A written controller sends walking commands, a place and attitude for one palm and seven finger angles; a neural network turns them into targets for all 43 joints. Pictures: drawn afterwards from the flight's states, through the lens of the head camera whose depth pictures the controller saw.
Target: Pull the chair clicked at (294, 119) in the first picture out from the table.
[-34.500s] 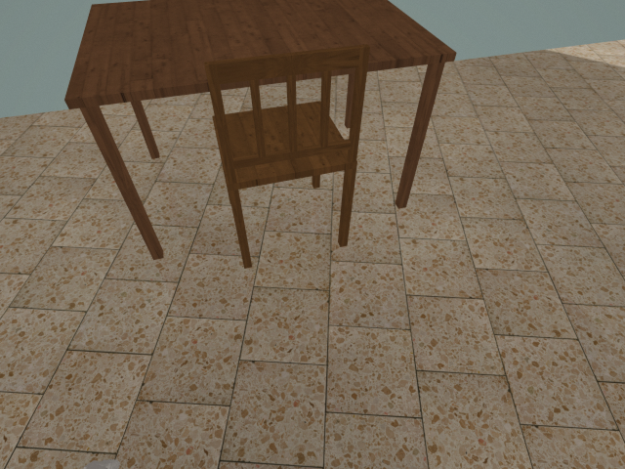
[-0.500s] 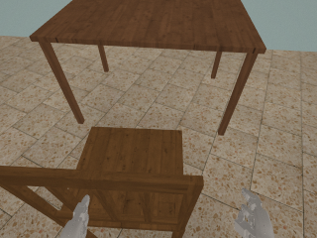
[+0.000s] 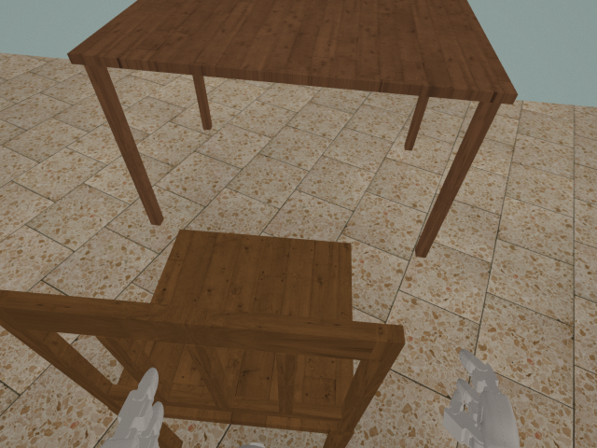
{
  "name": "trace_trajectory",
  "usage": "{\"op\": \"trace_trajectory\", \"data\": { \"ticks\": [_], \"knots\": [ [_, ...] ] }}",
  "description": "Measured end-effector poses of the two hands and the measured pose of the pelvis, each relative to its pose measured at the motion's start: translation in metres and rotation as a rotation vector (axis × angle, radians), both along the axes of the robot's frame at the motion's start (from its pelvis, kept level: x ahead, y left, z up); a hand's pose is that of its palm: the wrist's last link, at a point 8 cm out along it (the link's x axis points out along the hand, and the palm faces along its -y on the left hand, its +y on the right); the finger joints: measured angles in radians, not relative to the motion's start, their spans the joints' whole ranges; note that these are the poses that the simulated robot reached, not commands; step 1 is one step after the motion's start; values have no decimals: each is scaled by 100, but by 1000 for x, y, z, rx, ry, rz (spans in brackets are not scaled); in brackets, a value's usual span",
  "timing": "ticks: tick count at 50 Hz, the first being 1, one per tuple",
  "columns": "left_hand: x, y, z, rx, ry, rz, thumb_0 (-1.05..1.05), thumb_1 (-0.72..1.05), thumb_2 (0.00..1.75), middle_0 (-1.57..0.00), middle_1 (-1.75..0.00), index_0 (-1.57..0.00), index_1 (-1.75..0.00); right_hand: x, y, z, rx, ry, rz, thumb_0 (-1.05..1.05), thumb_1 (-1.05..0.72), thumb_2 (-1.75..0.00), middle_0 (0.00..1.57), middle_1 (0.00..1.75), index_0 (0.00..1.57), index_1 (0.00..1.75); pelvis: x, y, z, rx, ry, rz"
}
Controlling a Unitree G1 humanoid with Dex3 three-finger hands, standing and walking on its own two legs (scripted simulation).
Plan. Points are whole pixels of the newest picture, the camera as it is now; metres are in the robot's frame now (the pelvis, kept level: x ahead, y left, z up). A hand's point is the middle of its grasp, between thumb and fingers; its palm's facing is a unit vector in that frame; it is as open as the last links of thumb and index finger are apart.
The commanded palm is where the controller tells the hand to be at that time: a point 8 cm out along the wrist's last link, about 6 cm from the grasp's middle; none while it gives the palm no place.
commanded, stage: draw the hand back to the body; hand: left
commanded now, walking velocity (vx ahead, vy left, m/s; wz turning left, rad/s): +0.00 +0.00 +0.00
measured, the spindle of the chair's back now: (213, 374) +0.23 +0.14 -0.04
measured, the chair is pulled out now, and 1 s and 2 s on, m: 0.63 0.64 0.59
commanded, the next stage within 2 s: step back with the hand held close in 1.44 s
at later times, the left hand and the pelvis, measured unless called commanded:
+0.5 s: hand out of the picture +0.12 +0.18 +0.07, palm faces -0.01 -0.93 -0.37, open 16.0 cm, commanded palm +0.10 +0.24 +0.15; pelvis +0.00 -0.01 +0.03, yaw -1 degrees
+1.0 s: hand (85, 419) +0.14 +0.22 +0.09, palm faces +0.19 -0.84 -0.51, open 9.0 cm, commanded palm +0.16 +0.28 +0.24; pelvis +0.03 -0.03 +0.06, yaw +2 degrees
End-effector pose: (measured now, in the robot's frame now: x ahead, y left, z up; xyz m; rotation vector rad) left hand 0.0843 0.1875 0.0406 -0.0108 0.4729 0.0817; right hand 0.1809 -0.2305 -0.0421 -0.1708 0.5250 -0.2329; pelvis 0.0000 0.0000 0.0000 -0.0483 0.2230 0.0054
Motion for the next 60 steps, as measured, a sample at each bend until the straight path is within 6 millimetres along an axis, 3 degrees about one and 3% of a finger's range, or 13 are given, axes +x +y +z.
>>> {"op": "trace_trajectory", "data": {
  "ticks": [5,9,19,22,26,32,43,52,58,60],
  "knots": [
    [16,12,26,40,-233,-27,-1,-54,21,0,-1,0,0,0,3,-8,27,5,15,1,-91,-90,20,30,20,30,-5,-1,-5,-1,0,-3],
    [17,16,25,47,-279,-86,-1,-54,21,0,0,0,0,-2,6,-16,55,12,23,1,-91,-90,20,30,20,30,-11,-2,-9,-1,1,-11],
    [15,29,36,77,-197,-142,-2,-51,22,-1,-1,-6,-2,-16,9,-11,89,20,-10,1,-91,-90,20,30,20,30,-13,-4,4,-8,-53,-10],
    [16,37,48,260,-106,-140,-2,-46,25,-2,-2,-11,-5,-20,10,-4,63,49,-5,1,-91,-90,20,29,20,30,-9,-6,15,-7,-87,-12],
    [16,45,62,393,-2,-85,-1,-35,30,-3,-5,-20,-11,-21,11,7,49,56,1,1,-91,-90,20,29,20,30,-3,-8,30,-3,-137,-12],
    [19,58,72,453,71,14,-1,-16,39,-6,-9,-30,-18,-14,7,19,28,54,43,1,-91,-90,20,30,20,30,5,-12,47,7,-192,-7],
    [25,70,79,483,144,140,0,24,58,-11,-17,-36,-27,19,-4,32,-4,31,139,1,-91,-90,20,30,20,30,23,-21,61,30,-236,12],
    [34,71,88,514,196,166,0,56,74,-16,-23,-39,-31,44,-4,31,27,21,177,1,-91,-90,20,30,20,30,37,-28,63,48,-243,27],
    [43,70,99,551,203,167,0,75,83,-19,-28,-41,-34,47,-4,23,69,40,191,1,-91,-90,20,29,20,30,41,-35,63,58,-242,31],
    [46,70,112,576,138,188,1,79,85,-19,-28,-41,-35,46,-5,20,75,51,200,1,-91,-90,20,29,20,30,41,-37,64,61,-243,31]
  ]
}}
